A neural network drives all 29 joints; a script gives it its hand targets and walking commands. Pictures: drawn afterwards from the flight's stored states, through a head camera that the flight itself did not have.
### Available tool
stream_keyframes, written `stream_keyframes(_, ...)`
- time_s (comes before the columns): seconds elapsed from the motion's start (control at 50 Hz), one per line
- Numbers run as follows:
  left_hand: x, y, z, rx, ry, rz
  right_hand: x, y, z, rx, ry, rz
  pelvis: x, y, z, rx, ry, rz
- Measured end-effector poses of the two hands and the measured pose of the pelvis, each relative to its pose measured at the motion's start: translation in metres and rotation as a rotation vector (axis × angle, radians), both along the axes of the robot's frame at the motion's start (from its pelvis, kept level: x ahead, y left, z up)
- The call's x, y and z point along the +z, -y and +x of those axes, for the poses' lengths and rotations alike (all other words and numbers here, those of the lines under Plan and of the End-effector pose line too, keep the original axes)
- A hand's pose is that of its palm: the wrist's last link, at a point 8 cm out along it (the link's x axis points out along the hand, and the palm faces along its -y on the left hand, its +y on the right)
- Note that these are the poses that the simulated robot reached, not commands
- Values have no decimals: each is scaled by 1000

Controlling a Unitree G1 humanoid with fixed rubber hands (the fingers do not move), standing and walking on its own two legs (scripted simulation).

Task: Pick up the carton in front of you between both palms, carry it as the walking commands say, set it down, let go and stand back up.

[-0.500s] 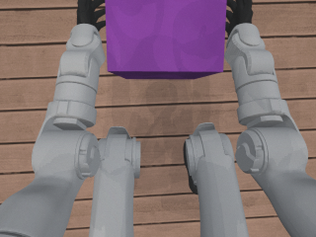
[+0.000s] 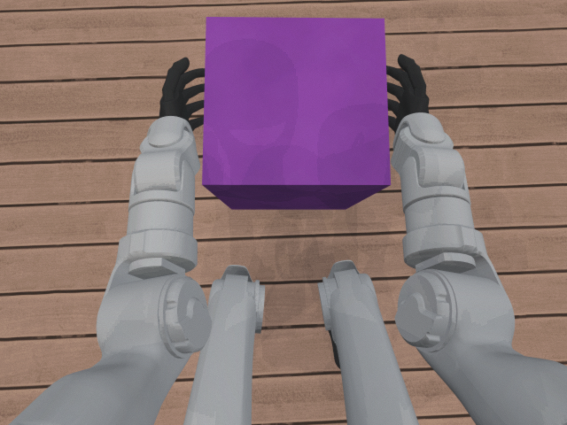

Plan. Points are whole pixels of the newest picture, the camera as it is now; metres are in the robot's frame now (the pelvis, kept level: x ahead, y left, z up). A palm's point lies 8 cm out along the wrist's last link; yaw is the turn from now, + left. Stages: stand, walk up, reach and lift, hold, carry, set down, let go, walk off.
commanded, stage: reach and lift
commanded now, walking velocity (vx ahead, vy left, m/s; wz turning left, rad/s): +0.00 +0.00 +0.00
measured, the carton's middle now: (291, 134) +0.50 -0.01 -0.13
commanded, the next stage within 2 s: none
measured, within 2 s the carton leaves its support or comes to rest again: neither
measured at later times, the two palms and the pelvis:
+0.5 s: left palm (114, 98) +0.45 +0.14 +0.11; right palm (487, 88) +0.44 -0.16 +0.11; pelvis +0.05 +0.00 +0.14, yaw +0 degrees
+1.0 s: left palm out of the picture +0.40 +0.15 +0.25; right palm out of the picture +0.40 -0.15 +0.26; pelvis +0.10 +0.00 +0.26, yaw +0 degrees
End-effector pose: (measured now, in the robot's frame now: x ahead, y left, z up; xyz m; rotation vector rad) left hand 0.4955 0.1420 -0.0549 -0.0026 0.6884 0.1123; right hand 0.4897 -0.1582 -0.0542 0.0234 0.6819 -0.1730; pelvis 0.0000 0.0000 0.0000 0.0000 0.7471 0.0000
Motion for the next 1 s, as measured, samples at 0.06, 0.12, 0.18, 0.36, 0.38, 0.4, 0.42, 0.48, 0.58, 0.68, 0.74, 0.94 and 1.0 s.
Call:
stream_keyframes(0.06,17,-1,-5,4,-1,-3,18,-1,-5,0,0,2,15,0,6,0,11,-1)
stream_keyframes(0.12,36,-2,-11,7,-1,-6,37,-2,-10,0,-1,4,31,0,13,1,28,-1)
stream_keyframes(0.18,56,-2,-16,9,-3,-10,57,-2,-15,-2,-2,6,48,0,20,1,50,-2)
stream_keyframes(0.36,116,-2,-34,15,-8,-15,117,-2,-32,-7,-7,14,101,0,39,0,137,-1)
stream_keyframes(0.38,123,-2,-36,16,-8,-15,124,-2,-34,-7,-7,14,107,0,41,0,148,0)
stream_keyframes(0.4,129,-2,-38,17,-8,-15,130,-2,-36,-6,-7,15,113,0,43,-1,159,0)
stream_keyframes(0.42,135,-2,-40,18,-8,-15,136,-2,-38,-6,-7,15,118,0,45,-1,170,0)
stream_keyframes(0.48,154,-3,-46,20,-7,-15,155,-2,-43,-4,-6,16,136,0,52,-1,207,0)
stream_keyframes(0.58,184,-3,-57,24,-5,-15,185,-3,-53,-1,-5,16,164,1,62,-1,271,0)
stream_keyframes(0.68,215,-4,-67,26,-4,-15,216,-4,-62,3,-3,14,191,1,73,0,343,0)
stream_keyframes(0.74,233,-4,-72,27,-3,-14,234,-4,-67,5,-3,13,206,1,80,0,389,0)
stream_keyframes(0.94,292,-6,-90,28,5,-10,293,-5,-83,12,6,9,248,1,99,-1,563,-1)
stream_keyframes(1.0,309,-6,-95,27,13,-7,310,-6,-89,15,13,7,257,1,102,-1,619,0)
